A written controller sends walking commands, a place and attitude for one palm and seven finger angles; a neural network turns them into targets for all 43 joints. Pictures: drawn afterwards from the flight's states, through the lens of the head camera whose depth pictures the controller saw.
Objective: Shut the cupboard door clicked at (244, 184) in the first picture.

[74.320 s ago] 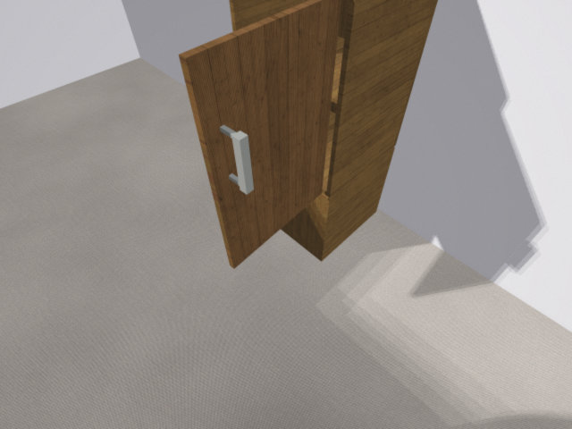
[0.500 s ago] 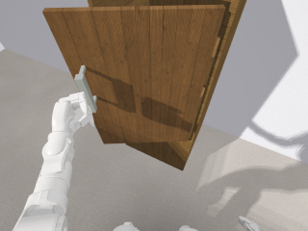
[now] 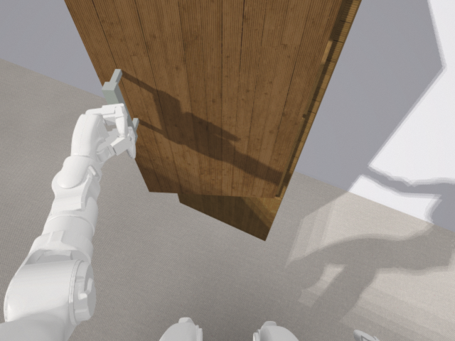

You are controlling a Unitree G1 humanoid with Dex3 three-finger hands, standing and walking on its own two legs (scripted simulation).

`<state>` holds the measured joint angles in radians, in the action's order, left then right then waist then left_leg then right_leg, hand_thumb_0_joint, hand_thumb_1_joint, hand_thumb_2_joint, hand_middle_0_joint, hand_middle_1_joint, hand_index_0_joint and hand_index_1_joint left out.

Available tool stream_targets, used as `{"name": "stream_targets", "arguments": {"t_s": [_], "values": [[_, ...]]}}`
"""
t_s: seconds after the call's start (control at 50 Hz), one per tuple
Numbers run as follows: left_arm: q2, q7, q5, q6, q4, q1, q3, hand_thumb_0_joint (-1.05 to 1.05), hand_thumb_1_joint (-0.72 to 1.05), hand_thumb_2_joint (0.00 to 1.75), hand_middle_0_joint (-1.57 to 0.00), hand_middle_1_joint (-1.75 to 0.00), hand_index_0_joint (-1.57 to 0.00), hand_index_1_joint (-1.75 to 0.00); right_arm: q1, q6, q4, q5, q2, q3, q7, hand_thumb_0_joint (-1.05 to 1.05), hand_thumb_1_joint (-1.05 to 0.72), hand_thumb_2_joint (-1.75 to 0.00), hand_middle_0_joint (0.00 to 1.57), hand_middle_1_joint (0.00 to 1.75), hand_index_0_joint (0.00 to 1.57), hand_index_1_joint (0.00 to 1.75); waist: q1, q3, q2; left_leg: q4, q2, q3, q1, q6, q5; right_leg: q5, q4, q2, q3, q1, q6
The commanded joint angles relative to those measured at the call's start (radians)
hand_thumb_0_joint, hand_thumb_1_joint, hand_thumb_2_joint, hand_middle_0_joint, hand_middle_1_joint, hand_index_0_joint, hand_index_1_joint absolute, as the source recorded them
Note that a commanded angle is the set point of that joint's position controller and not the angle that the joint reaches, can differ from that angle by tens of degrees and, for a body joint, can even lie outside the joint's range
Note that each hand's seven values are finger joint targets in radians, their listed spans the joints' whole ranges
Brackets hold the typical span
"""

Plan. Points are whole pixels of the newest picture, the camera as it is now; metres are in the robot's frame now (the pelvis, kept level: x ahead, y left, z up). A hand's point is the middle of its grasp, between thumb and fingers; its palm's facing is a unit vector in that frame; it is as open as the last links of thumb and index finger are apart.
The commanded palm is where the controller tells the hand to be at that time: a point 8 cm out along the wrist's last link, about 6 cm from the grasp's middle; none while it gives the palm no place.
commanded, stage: push the door shut along its arc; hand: left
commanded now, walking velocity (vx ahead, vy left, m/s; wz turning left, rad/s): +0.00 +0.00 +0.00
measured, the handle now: (124, 108) +0.52 +0.20 +0.09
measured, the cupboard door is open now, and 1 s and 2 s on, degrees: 23 9 0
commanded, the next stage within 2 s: pull the fist back off the door in 1.42 s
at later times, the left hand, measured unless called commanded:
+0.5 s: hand (149, 113) +0.50 +0.15 +0.09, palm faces -0.18 -0.98 -0.02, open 3.1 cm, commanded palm +0.50 +0.19 +0.09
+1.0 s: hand (175, 91) +0.56 +0.11 +0.10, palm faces -0.31 -0.95 -0.03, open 2.9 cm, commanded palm +0.57 +0.16 +0.09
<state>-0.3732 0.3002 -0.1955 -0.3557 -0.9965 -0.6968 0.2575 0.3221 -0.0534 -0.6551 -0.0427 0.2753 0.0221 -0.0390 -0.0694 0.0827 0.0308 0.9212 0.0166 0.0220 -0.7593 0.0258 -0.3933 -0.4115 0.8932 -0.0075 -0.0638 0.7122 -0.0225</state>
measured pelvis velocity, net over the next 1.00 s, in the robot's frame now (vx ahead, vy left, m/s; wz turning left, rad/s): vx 0.00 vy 0.00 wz -0.05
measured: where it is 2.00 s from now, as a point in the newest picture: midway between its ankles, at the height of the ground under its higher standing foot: outside the picture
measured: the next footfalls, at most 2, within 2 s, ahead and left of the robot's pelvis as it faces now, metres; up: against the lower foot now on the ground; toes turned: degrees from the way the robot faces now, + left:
none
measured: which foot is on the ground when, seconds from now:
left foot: down 0.00-1.00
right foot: down 0.00-1.00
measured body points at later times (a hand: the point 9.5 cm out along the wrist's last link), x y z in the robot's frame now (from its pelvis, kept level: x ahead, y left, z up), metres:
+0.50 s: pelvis +0.00 +0.00 -0.01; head +0.10 +0.01 +0.42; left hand +0.50 +0.20 +0.10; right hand +0.01 -0.27 -0.13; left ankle +0.03 +0.10 -0.69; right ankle +0.01 -0.11 -0.69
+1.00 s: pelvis +0.00 +0.00 -0.03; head +0.15 +0.00 +0.40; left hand +0.57 +0.16 +0.10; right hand -0.04 -0.27 -0.13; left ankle +0.03 +0.10 -0.69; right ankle +0.01 -0.11 -0.69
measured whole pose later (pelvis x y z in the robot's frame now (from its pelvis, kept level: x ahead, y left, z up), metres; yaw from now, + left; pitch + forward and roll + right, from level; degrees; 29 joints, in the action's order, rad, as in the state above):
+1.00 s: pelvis +0.00 +0.00 -0.03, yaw -3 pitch +23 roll -3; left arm -0.62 0.44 -0.06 -0.26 -1.34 -1.20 0.33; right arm 0.43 -0.03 -0.64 -0.01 0.29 0.05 -0.02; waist -0.24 0.09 0.06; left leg 1.07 0.06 0.02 -1.04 0.02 -0.44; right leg -0.43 1.01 -0.05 -0.06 0.98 -0.03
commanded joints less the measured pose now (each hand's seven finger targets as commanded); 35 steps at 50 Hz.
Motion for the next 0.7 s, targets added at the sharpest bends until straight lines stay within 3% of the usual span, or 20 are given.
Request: {"name": "stream_targets", "arguments": {"t_s": [0.0, 0.02, 0.1, 0.18, 0.26, 0.28, 0.32, 0.34, 0.36, 0.38, 0.44, 0.48, 0.52, 0.56, 0.62, 0.68], "values": [[-0.157, 0.031, -0.016, -0.065, 0.183, -0.557, -0.017, 0.0, 0.9, 0.9, -1.3, -1.5, -1.3, -1.5, 0.08, -0.034, 0.073, 0.002, 0.159, -0.059, -0.014, 0.0, -0.9, -0.9, 0.2, 0.3, 0.2, 0.3, -0.073, 0.386, 0.026, -0.096, -0.004, -0.083, 0.302, 0.003, 0.21, 0.232, -0.105, -0.021, 0.042, -0.037, -0.002], [-0.19, 0.032, -0.015, -0.067, 0.172, -0.565, 0.011, 0.0, 0.9, 0.9, -1.3, -1.5, -1.3, -1.5, 0.088, -0.033, 0.07, 0.003, 0.165, -0.061, -0.014, 0.0, -0.9, -0.9, 0.2, 0.3, 0.2, 0.3, -0.067, 0.393, 0.012, -0.095, -0.003, -0.085, 0.286, 0.002, 0.206, 0.229, -0.102, -0.021, 0.044, -0.047, -0.002], [-0.174, 0.045, -0.005, -0.074, 0.161, -0.625, -0.019, 0.0, 0.9, 0.9, -1.3, -1.5, -1.3, -1.5, 0.106, -0.033, 0.061, 0.006, 0.167, -0.063, -0.01, 0.0, -0.9, -0.9, 0.2, 0.3, 0.2, 0.3, -0.081, 0.429, 0.072, -0.08, 0.0, -0.093, 0.327, 0.0, 0.238, 0.23, -0.088, -0.023, 0.038, 0.0, -0.006], [-0.189, 0.052, 0.0, -0.067, 0.104, -0.687, -0.017, 0.0, 0.9, 0.9, -1.3, -1.5, -1.3, -1.5, 0.125, -0.03, 0.048, 0.008, 0.177, -0.06, -0.007, 0.0, -0.9, -0.9, 0.2, 0.3, 0.2, 0.3, -0.103, 0.405, 0.059, -0.076, 0.003, -0.104, 0.303, 0.001, 0.218, 0.203, -0.085, -0.026, 0.035, 0.038, -0.005], [-0.307, 0.042, 0.012, -0.05, 0.044, -0.678, 0.086, 0.0, 0.9, 0.9, -1.3, -1.5, -1.3, -1.5, 0.154, -0.02, 0.055, 0.013, 0.188, -0.06, -0.005, 0.0, -0.9, -0.9, 0.2, 0.3, 0.2, 0.3, -0.087, 0.429, 0.026, -0.065, -0.001, -0.098, 0.253, 0.008, 0.228, 0.215, -0.073, -0.029, 0.039, -0.001, -0.007], [-0.308, 0.045, 0.024, -0.052, 0.044, -0.683, 0.077, 0.0, 0.9, 0.9, -1.3, -1.5, -1.3, -1.5, 0.149, -0.019, 0.06, 0.011, 0.184, -0.058, -0.003, 0.0, -0.9, -0.9, 0.2, 0.3, 0.2, 0.3, -0.088, 0.447, 0.051, -0.06, -0.001, -0.09, 0.247, 0.007, 0.233, 0.226, -0.071, -0.027, 0.048, -0.003, -0.004], [-0.277, 0.049, 0.038, -0.056, 0.035, -0.732, 0.035, 0.0, 0.9, 0.9, -1.3, -1.5, -1.3, -1.5, 0.153, -0.015, 0.057, 0.014, 0.179, -0.054, 0.001, 0.0, -0.9, -0.9, 0.2, 0.3, 0.2, 0.3, -0.108, 0.418, 0.082, -0.053, 0.003, -0.095, 0.243, 0.004, 0.207, 0.197, -0.071, -0.027, 0.047, 0.046, -0.002], [-0.282, 0.049, 0.042, -0.056, 0.023, -0.745, 0.04, 0.0, 0.9, 0.9, -1.3, -1.5, -1.3, -1.5, 0.163, -0.016, 0.053, 0.016, 0.181, -0.056, 0.003, 0.0, -0.9, -0.9, 0.2, 0.3, 0.2, 0.3, -0.115, 0.411, 0.066, -0.049, 0.004, -0.097, 0.241, 0.006, 0.206, 0.196, -0.071, -0.031, 0.046, 0.049, -0.002], [-0.308, 0.052, 0.042, -0.065, 0.025, -0.742, 0.06, 0.0, 0.9, 0.9, -1.3, -1.5, -1.3, -1.5, 0.172, -0.014, 0.058, 0.017, 0.185, -0.059, 0.002, 0.0, -0.9, -0.9, 0.2, 0.3, 0.2, 0.3, -0.108, 0.428, 0.076, -0.044, 0.003, -0.1, 0.253, 0.006, 0.228, 0.204, -0.066, -0.033, 0.044, 0.045, -0.006], [-0.299, 0.06, 0.043, -0.065, 0.026, -0.755, 0.046, 0.0, 0.9, 0.9, -1.3, -1.5, -1.3, -1.5, 0.168, -0.013, 0.059, 0.015, 0.187, -0.059, 0.003, 0.0, -0.9, -0.9, 0.2, 0.3, 0.2, 0.3, -0.12, 0.448, 0.077, -0.038, 0.005, -0.096, 0.255, 0.006, 0.224, 0.207, -0.066, -0.033, 0.049, 0.051, -0.002], [-0.296, 0.082, 0.045, -0.05, -0.012, -0.821, 0.022, 0.0, 0.9, 0.9, -1.3, -1.5, -1.3, -1.5, 0.184, -0.011, 0.047, 0.015, 0.19, -0.056, 0.002, 0.0, -0.9, -0.9, 0.2, 0.3, 0.2, 0.3, -0.149, 0.426, 0.071, -0.028, 0.009, -0.102, 0.231, 0.009, 0.198, 0.184, -0.066, -0.035, 0.048, 0.08, -0.002], [-0.307, 0.094, 0.041, -0.047, -0.019, -0.856, 0.031, 0.0, 0.9, 0.9, -1.3, -1.5, -1.3, -1.5, 0.196, -0.013, 0.041, 0.016, 0.195, -0.057, -0.001, 0.0, -0.9, -0.9, 0.2, 0.3, 0.2, 0.3, -0.155, 0.448, 0.08, -0.02, 0.01, -0.107, 0.245, 0.009, 0.212, 0.189, -0.061, -0.035, 0.046, 0.097, -0.001], [-0.281, 0.106, 0.041, -0.044, 0.004, -0.889, 0.003, 0.0, 0.9, 0.9, -1.3, -1.5, -1.3, -1.5, 0.202, -0.016, 0.038, 0.018, 0.195, -0.059, 0.0, 0.0, -0.9, -0.9, 0.2, 0.3, 0.2, 0.3, -0.162, 0.489, 0.12, -0.011, 0.012, -0.115, 0.287, 0.007, 0.236, 0.191, -0.055, -0.036, 0.043, 0.127, -0.004], [-0.283, 0.109, 0.041, -0.036, -0.022, -0.886, 0.007, 0.0, 0.9, 0.9, -1.3, -1.5, -1.3, -1.5, 0.215, -0.017, 0.033, 0.022, 0.196, -0.058, 0.0, 0.0, -0.9, -0.9, 0.2, 0.3, 0.2, 0.3, -0.166, 0.483, 0.122, -0.004, 0.014, -0.122, 0.298, 0.008, 0.25, 0.183, -0.05, -0.039, 0.034, 0.154, -0.008], [-0.316, 0.107, 0.045, -0.011, -0.06, -0.915, 0.033, 0.0, 0.9, 0.9, -1.3, -1.5, -1.3, -1.5, 0.225, -0.014, 0.027, 0.021, 0.2, -0.056, 0.0, 0.0, -0.9, -0.9, 0.2, 0.3, 0.2, 0.3, -0.176, 0.477, 0.096, 0.006, 0.015, -0.118, 0.256, 0.012, 0.24, 0.186, -0.05, -0.039, 0.039, 0.149, -0.003], [-0.387, 0.093, 0.064, 0.008, -0.108, -0.944, 0.078, 0.0, 0.9, 0.9, -1.3, -1.5, -1.3, -1.5, 0.241, -0.011, 0.031, 0.023, 0.202, -0.047, 0.0, 0.0, -0.9, -0.9, 0.2, 0.3, 0.2, 0.3, -0.179, 0.467, 0.073, 0.019, 0.011, -0.108, 0.183, 0.017, 0.236, 0.198, -0.039, -0.039, 0.046, 0.12, 0.0]]}}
